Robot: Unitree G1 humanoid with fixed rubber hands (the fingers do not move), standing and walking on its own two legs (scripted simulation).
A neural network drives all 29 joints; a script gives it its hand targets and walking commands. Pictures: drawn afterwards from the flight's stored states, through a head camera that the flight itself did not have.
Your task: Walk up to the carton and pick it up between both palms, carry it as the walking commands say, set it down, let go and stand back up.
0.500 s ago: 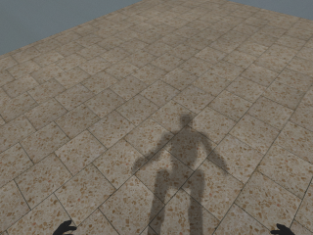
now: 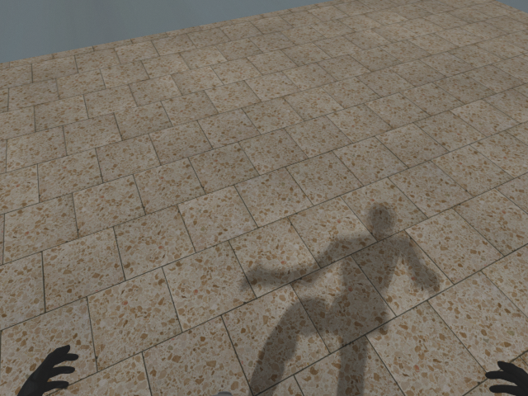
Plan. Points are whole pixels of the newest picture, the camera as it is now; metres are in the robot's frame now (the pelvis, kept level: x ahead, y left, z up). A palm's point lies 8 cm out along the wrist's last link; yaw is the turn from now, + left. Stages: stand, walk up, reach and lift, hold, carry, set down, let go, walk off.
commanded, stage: walk up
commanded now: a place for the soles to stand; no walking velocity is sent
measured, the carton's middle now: out of the picture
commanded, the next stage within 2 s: none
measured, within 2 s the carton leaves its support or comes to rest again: neither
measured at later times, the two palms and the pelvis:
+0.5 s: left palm out of the picture -0.07 +0.46 -0.05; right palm (296, 214) +0.45 -0.05 -0.03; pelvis +0.09 +0.11 +0.01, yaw +29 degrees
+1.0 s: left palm out of the picture +0.00 +0.54 -0.01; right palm (190, 177) +0.59 +0.17 -0.07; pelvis +0.25 +0.26 +0.02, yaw +54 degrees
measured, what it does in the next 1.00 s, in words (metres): steps to the left, turning left: right foot, then left foot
